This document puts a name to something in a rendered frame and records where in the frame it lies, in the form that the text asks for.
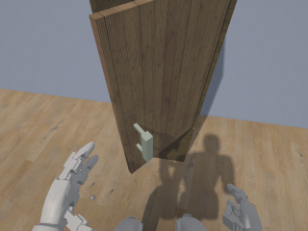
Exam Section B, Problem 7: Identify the right robot hand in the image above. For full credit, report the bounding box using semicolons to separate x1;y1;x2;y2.
222;183;263;231

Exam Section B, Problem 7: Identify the handle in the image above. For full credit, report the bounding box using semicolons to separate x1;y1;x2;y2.
133;123;153;162

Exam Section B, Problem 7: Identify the left robot hand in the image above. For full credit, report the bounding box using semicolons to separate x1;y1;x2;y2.
39;141;99;231

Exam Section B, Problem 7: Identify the robot left thigh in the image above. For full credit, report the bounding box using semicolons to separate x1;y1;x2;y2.
114;218;143;231

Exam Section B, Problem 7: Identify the robot right thigh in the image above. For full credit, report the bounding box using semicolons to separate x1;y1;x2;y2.
175;217;207;231

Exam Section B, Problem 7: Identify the cupboard door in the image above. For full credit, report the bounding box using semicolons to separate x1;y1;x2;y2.
89;0;230;174

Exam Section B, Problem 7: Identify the robot thigh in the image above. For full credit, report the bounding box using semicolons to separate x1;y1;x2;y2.
114;218;143;231
175;217;207;231

